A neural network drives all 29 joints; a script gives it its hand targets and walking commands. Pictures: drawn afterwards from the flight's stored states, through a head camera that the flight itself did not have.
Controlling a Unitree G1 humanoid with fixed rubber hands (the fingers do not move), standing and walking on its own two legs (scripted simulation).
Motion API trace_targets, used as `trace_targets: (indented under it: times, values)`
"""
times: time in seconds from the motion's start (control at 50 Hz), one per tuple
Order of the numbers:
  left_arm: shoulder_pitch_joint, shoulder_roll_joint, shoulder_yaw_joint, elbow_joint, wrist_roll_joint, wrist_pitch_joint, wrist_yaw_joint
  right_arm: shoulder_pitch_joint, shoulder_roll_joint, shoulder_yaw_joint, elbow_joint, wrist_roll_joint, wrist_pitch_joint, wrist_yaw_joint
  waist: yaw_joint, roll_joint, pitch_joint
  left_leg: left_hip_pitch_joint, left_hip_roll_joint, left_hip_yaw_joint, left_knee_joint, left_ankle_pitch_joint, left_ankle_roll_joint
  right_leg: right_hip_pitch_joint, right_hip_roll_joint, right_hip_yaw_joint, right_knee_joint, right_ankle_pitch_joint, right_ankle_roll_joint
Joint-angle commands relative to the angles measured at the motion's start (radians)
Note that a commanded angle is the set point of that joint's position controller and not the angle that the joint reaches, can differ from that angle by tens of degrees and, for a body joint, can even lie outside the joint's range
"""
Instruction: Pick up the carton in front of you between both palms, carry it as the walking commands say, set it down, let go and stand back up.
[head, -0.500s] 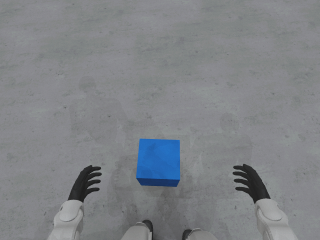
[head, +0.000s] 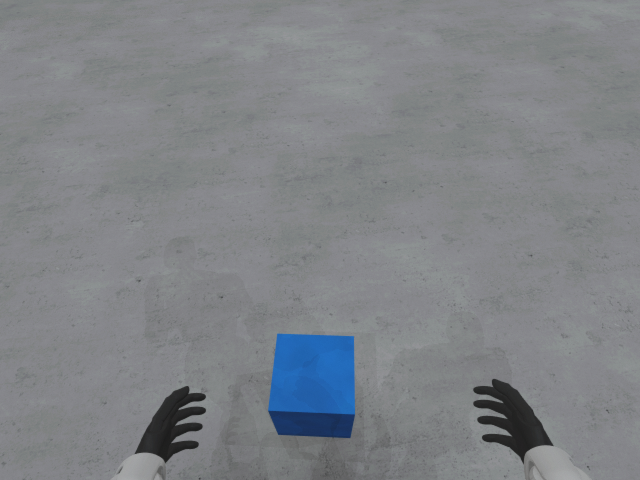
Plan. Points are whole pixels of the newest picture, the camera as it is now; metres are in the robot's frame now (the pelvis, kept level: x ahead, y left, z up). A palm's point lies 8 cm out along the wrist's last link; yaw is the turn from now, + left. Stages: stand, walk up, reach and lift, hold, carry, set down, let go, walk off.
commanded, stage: let go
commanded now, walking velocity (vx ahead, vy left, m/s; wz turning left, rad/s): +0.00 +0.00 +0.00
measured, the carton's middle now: (314, 387) +0.42 +0.05 -0.65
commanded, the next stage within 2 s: stand in 0.06 s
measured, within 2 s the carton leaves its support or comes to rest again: neither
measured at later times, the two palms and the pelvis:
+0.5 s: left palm out of the picture +0.12 +0.29 -0.10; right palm out of the picture +0.12 -0.26 -0.09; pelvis +0.00 +0.02 +0.00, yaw +0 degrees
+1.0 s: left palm out of the picture +0.07 +0.30 -0.11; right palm out of the picture +0.08 -0.27 -0.10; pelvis -0.01 +0.02 +0.00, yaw +0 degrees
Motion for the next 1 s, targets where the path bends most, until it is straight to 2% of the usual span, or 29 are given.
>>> trace_targets:
  times: [0.0, 0.04, 0.06, 0.14, 0.26, 0.98]
  values:
    - [-0.03, 0.101, 0.031, -0.099, -0.001, -0.014, 0.005, -0.026, -0.094, -0.033, -0.095, -0.005, -0.011, 0.001, -0.003, 0.011, -0.084, 0.173, -0.036, 0.048, -0.009, 0.23, -0.005, -0.159, 0.003, -0.032, -0.104, 0.252, 0.034]
    - [-0.028, 0.099, 0.028, -0.099, -0.003, -0.015, 0.005, -0.028, -0.096, -0.032, -0.097, -0.006, -0.012, 0.003, -0.003, 0.011, -0.09, 0.171, -0.034, 0.044, -0.009, 0.242, -0.006, -0.153, 0.007, -0.033, -0.099, 0.258, 0.034]
    - [-0.051, 0.203, 0.058, 0.061, -0.026, -0.062, 0.052, -0.046, -0.212, -0.062, 0.093, 0.002, -0.064, -0.051, 0.004, -0.014, -0.169, 0.037, 0.042, 0.041, 0.046, 0.245, -0.001, -0.148, -0.031, -0.037, -0.043, 0.244, 0.054]
    - [-0.028, 0.159, 0.049, 0.104, -0.015, -0.123, 0.08, -0.053, -0.175, -0.055, 0.154, -0.006, -0.132, -0.088, -0.004, 0.017, -0.149, -0.03, 0.057, -0.001, 0.033, 0.162, 0.013, -0.16, -0.041, 0.004, -0.035, 0.171, 0.043]
    - [-0.019, 0.182, 0.048, 0.171, -0.009, -0.143, 0.096, -0.057, -0.19, -0.056, 0.233, -0.009, -0.154, -0.101, -0.001, 0.037, -0.151, -0.034, 0.071, -0.028, 0.041, 0.265, 0.017, -0.152, -0.049, 0.014, -0.024, 0.24, 0.039]
    - [0.012, 0.234, 0.025, 0.376, -0.01, -0.162, 0.114, -0.037, -0.241, -0.029, 0.431, 0.0, -0.157, -0.106, -0.006, 0.03, -0.087, -0.052, 0.096, -0.087, -0.044, 0.127, 0.029, -0.128, -0.091, 0.052, -0.1, 0.128, 0.023]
